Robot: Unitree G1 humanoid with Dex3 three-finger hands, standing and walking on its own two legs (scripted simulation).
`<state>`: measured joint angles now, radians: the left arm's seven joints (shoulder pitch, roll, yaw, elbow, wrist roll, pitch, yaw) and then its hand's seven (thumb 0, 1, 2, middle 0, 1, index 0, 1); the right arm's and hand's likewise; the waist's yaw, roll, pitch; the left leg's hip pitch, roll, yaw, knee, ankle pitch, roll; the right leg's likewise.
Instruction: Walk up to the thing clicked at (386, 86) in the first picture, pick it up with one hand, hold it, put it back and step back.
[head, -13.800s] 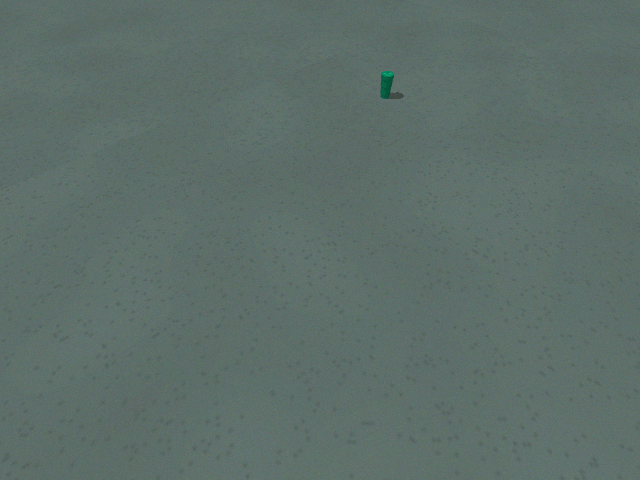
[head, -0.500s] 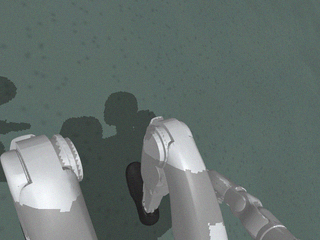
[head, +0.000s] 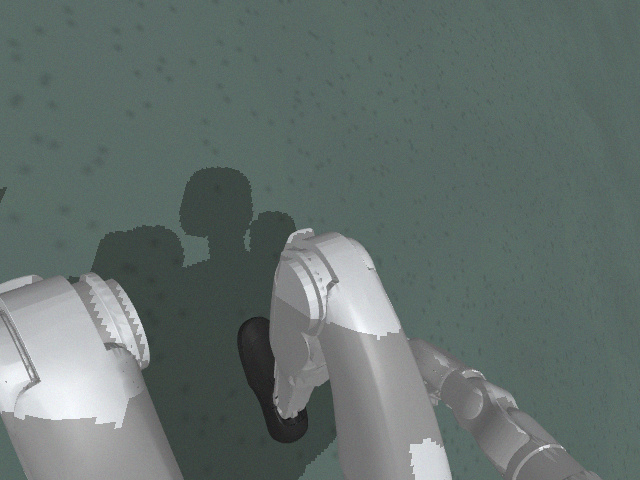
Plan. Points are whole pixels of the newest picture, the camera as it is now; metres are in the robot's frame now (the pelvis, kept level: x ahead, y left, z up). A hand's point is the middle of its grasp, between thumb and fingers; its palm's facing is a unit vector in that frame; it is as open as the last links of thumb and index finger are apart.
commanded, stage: close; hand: left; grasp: from the side
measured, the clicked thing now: out of the picture +0.43 +0.33 -0.21
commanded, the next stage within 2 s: settle in 0.26 s
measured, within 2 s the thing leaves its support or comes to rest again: leaves its support in 0.60 s
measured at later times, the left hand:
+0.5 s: hand out of the picture +0.42 +0.32 -0.17, palm faces +0.48 -0.88 +0.01, open 9.6 cm
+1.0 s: hand out of the picture +0.40 +0.35 -0.09, palm faces +0.46 -0.89 -0.01, open 9.7 cm
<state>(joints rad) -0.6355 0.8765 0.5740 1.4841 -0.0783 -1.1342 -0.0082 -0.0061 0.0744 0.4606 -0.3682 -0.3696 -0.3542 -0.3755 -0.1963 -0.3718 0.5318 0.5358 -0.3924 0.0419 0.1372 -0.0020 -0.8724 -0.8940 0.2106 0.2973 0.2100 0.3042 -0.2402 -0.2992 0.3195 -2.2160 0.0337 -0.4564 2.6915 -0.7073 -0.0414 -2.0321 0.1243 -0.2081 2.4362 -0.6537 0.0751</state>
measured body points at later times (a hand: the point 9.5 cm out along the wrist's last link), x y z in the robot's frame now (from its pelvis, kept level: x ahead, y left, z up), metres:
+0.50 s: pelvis +0.00 +0.00 +0.00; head +0.22 +0.21 +0.33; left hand +0.39 +0.37 -0.17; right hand +0.18 -0.23 -0.02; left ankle +0.08 +0.13 -0.24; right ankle +0.14 -0.14 -0.24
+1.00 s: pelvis +0.01 -0.01 +0.02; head +0.20 +0.18 +0.38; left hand +0.37 +0.39 -0.09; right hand +0.20 -0.24 -0.03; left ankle +0.08 +0.13 -0.24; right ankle +0.14 -0.14 -0.24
